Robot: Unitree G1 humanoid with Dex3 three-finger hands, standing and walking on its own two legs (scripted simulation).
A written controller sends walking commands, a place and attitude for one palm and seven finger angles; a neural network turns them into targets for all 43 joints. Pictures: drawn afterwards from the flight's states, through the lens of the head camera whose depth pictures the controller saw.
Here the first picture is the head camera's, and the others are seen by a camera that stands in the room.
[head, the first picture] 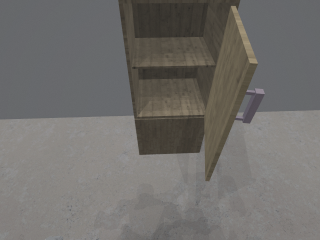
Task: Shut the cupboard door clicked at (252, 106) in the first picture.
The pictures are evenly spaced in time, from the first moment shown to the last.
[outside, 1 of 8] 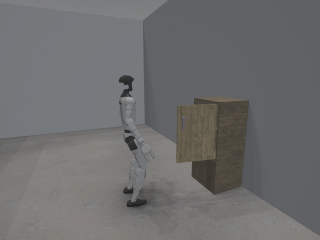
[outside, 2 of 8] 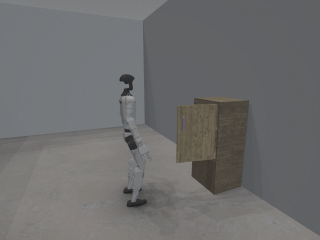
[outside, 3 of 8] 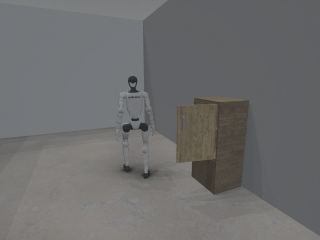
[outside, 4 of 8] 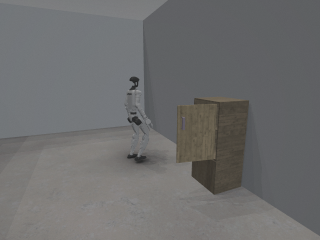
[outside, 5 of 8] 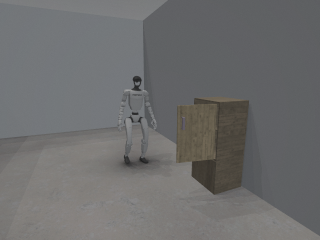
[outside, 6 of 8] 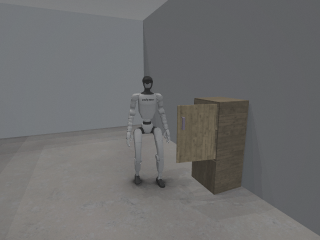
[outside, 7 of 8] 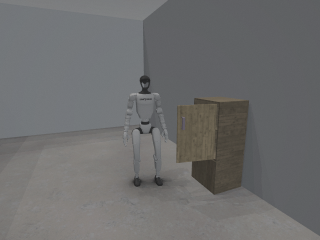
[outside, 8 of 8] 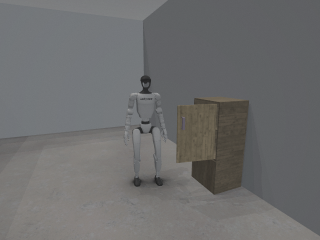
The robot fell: no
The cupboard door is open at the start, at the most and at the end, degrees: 79 79 79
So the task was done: no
